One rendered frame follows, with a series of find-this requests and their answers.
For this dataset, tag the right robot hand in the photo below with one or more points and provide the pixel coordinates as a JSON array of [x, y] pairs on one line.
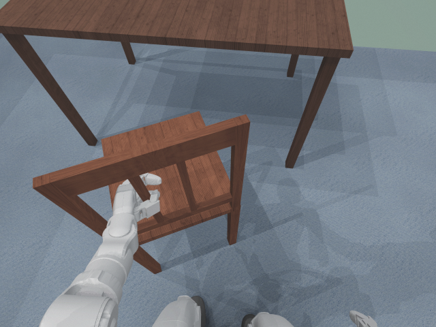
[[361, 320]]

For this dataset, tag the left robot forearm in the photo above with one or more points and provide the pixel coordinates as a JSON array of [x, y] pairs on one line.
[[107, 271]]

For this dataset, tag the left robot thigh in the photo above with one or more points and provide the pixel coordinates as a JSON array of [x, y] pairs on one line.
[[180, 313]]

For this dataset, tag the table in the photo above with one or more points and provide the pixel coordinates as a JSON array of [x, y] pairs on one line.
[[296, 27]]

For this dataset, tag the left robot hand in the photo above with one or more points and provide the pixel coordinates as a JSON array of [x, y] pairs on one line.
[[127, 200]]

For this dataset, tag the robot left upper arm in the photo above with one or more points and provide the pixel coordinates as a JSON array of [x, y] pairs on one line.
[[82, 311]]

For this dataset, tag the robot left foot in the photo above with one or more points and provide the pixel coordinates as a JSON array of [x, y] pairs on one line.
[[200, 303]]

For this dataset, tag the chair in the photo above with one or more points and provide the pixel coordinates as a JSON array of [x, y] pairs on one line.
[[183, 152]]

